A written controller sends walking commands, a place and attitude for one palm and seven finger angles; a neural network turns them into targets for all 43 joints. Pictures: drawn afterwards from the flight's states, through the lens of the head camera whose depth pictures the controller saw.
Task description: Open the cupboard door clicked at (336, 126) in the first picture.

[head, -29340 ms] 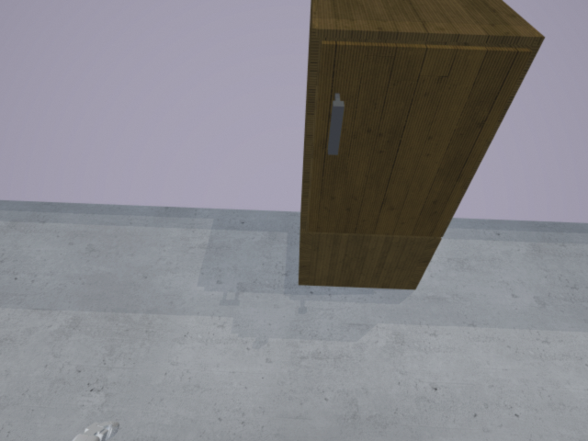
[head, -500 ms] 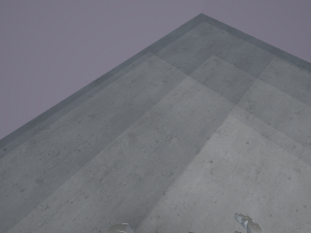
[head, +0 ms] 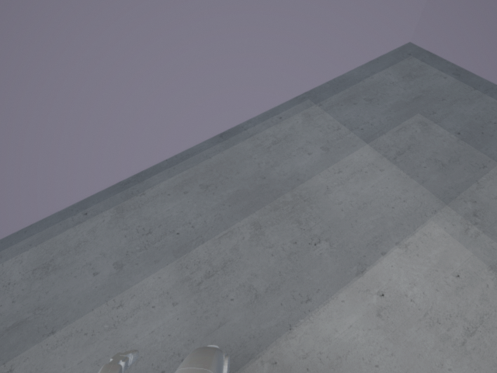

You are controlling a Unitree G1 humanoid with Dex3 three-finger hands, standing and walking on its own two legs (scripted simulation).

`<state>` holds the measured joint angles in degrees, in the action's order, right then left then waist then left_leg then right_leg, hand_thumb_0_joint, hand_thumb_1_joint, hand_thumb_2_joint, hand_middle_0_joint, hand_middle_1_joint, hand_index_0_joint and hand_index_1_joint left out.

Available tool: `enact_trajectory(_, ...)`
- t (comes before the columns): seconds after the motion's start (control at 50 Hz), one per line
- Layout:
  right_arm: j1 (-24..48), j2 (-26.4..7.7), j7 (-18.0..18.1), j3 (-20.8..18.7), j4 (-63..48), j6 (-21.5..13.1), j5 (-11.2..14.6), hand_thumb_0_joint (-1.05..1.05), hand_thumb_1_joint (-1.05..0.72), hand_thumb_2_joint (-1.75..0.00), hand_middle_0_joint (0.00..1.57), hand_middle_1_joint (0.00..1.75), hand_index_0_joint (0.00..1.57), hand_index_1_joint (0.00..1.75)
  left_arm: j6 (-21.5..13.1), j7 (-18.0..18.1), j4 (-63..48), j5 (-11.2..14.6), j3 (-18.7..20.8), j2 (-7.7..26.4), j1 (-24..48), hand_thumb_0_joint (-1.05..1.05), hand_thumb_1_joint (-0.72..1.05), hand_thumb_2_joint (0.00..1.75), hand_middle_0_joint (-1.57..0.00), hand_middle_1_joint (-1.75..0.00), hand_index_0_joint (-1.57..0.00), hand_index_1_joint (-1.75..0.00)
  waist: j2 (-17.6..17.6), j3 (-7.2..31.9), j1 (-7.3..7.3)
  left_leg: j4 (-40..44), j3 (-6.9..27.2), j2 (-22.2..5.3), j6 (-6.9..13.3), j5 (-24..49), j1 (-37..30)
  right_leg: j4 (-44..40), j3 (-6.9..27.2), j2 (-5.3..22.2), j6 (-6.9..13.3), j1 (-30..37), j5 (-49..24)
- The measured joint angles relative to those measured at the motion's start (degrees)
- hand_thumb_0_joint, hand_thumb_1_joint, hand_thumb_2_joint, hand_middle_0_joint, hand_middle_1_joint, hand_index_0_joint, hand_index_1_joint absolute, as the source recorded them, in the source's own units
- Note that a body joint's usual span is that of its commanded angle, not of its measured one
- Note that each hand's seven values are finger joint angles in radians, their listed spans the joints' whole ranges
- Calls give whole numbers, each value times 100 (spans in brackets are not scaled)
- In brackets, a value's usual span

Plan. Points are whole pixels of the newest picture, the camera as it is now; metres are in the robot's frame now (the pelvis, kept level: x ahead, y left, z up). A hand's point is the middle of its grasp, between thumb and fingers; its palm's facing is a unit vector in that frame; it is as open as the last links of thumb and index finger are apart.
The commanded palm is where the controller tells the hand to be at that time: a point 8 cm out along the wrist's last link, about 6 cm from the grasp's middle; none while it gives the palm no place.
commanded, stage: turn to face it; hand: left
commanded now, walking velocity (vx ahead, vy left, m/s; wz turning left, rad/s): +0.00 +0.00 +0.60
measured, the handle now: out of the picture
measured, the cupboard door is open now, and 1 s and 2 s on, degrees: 44 44 44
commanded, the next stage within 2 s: none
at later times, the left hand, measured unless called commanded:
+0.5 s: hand out of the picture +0.04 +0.25 -0.16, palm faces +0.30 -0.91 -0.26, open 7.4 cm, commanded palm none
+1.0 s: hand out of the picture -0.04 +0.21 -0.19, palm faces +0.58 -0.79 -0.22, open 7.4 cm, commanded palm none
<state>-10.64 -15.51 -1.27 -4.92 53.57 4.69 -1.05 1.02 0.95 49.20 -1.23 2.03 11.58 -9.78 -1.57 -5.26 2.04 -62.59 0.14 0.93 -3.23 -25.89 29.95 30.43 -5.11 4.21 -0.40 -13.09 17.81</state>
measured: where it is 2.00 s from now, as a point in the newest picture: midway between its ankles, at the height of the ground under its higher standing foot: outside the picture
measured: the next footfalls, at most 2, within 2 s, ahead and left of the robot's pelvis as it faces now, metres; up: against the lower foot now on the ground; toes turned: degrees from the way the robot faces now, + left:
left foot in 0.20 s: +0.06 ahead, +0.13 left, +0.00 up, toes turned +12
right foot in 0.58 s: +0.09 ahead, -0.13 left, +0.00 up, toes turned +21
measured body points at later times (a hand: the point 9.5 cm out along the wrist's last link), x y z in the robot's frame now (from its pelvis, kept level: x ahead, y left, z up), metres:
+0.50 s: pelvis +0.01 +0.00 +0.00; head +0.06 +0.03 +0.45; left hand +0.03 +0.29 -0.14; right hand +0.17 -0.22 -0.13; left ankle +0.02 +0.12 -0.74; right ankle +0.04 -0.15 -0.70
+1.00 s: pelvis +0.03 +0.01 -0.01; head +0.06 +0.07 +0.43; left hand -0.07 +0.25 -0.17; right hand +0.28 -0.14 -0.13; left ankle -0.01 +0.10 -0.74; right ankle +0.06 -0.14 -0.68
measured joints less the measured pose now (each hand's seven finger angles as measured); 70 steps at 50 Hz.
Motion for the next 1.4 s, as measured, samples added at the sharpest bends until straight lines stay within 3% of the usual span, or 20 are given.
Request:
enact_trajectory(0.14, 276, 120, -56, 110, -74, -25, 42, 1, -91, -90, 20, 30, 20, 30, -47, -48, 105, -36, -32, -18, -247, 1, 90, 90, -20, -29, -20, -30, 396, -145, -155, 1722, -477, -164, -21, 105, -687, 120, -452, 324, -92, 195, 194)
enact_trajectory(0.2, 391, 107, -71, 152, -215, -125, 31, 1, -91, -90, 20, 30, 20, 30, -5, -86, 160, -5, 13, 69, -390, 1, 90, 90, -21, -30, -20, -30, 446, -120, -197, 2758, -525, -124, 176, 952, -1121, 690, -645, 441, -205, 14, 521)
enact_trajectory(0.22, 432, 130, -58, 144, -258, -188, 13, 1, -91, -90, 20, 30, 20, 30, 47, -93, 200, 17, 43, 130, -382, 1, 90, 90, -21, -30, -20, -30, 506, -118, -185, 2681, -484, -58, 388, 1080, -1028, 1168, -561, 477, -298, -184, 824)
enact_trajectory(0.26, 487, 180, -21, 181, -321, -274, -6, 1, -91, -90, 20, 30, 20, 30, 209, -68, 276, 20, 97, 255, -293, 1, 90, 90, -21, -29, -20, -30, 576, -150, -222, 2456, -397, 3, 593, 936, -889, 2324, -129, 316, -374, -678, 1388)
enact_trajectory(0.34, 411, 224, 86, 228, -371, -298, -34, 0, -91, -89, 20, 30, 20, 30, 311, -69, 314, -1, 189, 378, -94, 1, 91, 90, -20, -29, -20, -30, 478, -91, -232, 2767, -107, 36, 563, 1069, -919, 3307, 266, 62, -415, -1305, 1042)
enact_trajectory(0.48, 230, 216, 90, 220, -256, -222, -58, 0, -90, -89, 21, 30, 20, 30, 221, -96, 81, 6, 208, 381, 145, 1, 91, 90, -20, -29, -19, -30, 162, 7, -178, 3251, 422, 85, 492, 1425, -983, 2085, 538, -136, -387, -1135, 768)
enact_trajectory(0.58, 60, 225, 65, 145, -215, -124, -18, 0, -90, -89, 21, 30, 20, 30, 83, -84, -85, 22, 167, 361, 147, 1, 91, 90, -20, -29, -19, -30, 90, 145, -109, 3010, 762, 248, 315, 1356, -764, 229, 529, -282, -256, -309, 306)
enact_trajectory(0.64, 82, 120, 36, 55, -138, -51, 0, 1, -90, -89, 21, 30, 20, 30, 9, -32, -69, -24, 107, 220, 100, 1, 91, 90, -20, -29, -19, -30, -19, 87, -109, 1592, 587, 271, 210, 190, -294, 214, 365, -229, -74, -225, 68)
enact_trajectory(0.68, 75, 56, 4, 10, -97, -15, -13, 1, -90, -89, 21, 30, 20, 30, 20, -20, -47, -19, 51, 109, 11, 1, 91, 90, -20, -29, -20, -30, -56, 73, -76, 538, 338, 210, 133, 32, -24, 120, 198, -141, -52, -66, 137)
enact_trajectory(0.72, 94, 51, -23, 9, -64, 11, -7, 1, -90, -89, 20, 30, 20, 30, 14, -4, -18, -7, 22, 45, -80, 1, 90, 90, -20, -29, -20, -30, 21, 44, -55, 62, 94, 89, 40, 40, 42, -22, 74, -40, -64, 96, 136)
enact_trajectory(0.76, 137, 82, -39, 34, -58, 24, 12, 1, -91, -90, 20, 30, 20, 30, -12, -2, 9, -8, 1, 16, -153, 1, 90, 90, -20, -29, -20, -30, 162, -9, -57, 228, -97, -19, -22, 14, -68, -116, -43, 73, -81, 219, 133)
enact_trajectory(0.84, 292, 127, -56, 108, -91, -26, 40, 1, -91, -90, 20, 30, 20, 30, -48, -36, 58, -33, -22, 8, -279, 1, 90, 90, -20, -29, -20, -30, 406, -135, -147, 1553, -375, -108, -7, 73, -560, 33, -272, 289, -179, 298, 298)
enact_trajectory(0.9, 376, 83, -71, 157, -214, -155, 24, 1, -91, -90, 20, 30, 20, 30, -28, -85, 113, 5, 0, 63, -431, 1, 90, 90, -21, -30, -20, -30, 451, -124, -174, 2785, -441, -81, 188, 1132, -1046, 749, -444, 437, -306, 79, 662)
enact_trajectory(0.96, 469, 162, -8, 185, -291, -299, -1, 1, -91, -90, 20, 30, 20, 30, 187, -64, 244, 37, 67, 235, -321, 1, 90, 90, -21, -29, -20, -30, 579, -186, -192, 2403, -338, 51, 571, 921, -875, 2540, 48, 319, -418, -662, 1476)
enact_trajectory(1.02, 393, 226, 81, 231, -339, -327, -28, 0, -91, -89, 20, 30, 20, 30, 295, -36, 301, 27, 141, 336, -162, 1, 90, 90, -20, -29, -20, -30, 519, -132, -194, 2593, -133, 66, 600, 883, -953, 3315, 267, 108, -442, -1178, 1322)
enact_trajectory(1.12, 250, 249, 126, 260, -255, -283, -48, 0, -90, -89, 21, 30, 20, 30, 258, -85, 134, 17, 193, 371, 111, 1, 91, 90, -20, -29, -19, -30, 304, -73, -205, 3108, 231, 95, 554, 1222, -1139, 2870, 471, -34, -431, -1406, 839)
enact_trajectory(1.24, 90, 256, 84, 201, -159, -176, -63, 0, -90, -89, 21, 30, 20, 30, 172, -85, -45, 28, 174, 334, 270, 1, 91, 90, -20, -29, -19, -30, 74, 57, -110, 3170, 666, 148, 409, 1293, -1099, 1378, 534, -255, -359, -882, 597)
enact_trajectory(1.3, -1, 243, 67, 146, -154, -123, -10, 0, -90, -89, 21, 30, 20, 30, 51, -71, -145, 18, 150, 336, 203, 1, 91, 90, -20, -29, -19, -30, 88, 173, -115, 2849, 797, 281, 300, 1128, -883, 142, 518, -287, -224, -327, 28)
enact_trajectory(1.34, 44, 151, 57, 78, -98, -80, 8, 1, -90, -89, 21, 30, 20, 30, -6, -31, -122, -17, 114, 224, 181, 1, 91, 90, -20, -29, -19, -30, -40, 110, -116, 1893, 712, 282, 234, 241, -552, 262, 381, -284, -58, -325, -31)
enact_trajectory(1.4, 50, 46, 13, 12, -49, -22, -9, 1, -90, -89, 21, 30, 20, 30, 4, 1, -85, -12, 41, 63, 33, 1, 91, 90, -20, -29, -20, -30, -86, 70, -64, 337, 326, 202, 129, -45, -118, 139, 128, -145, 1, -95, 60)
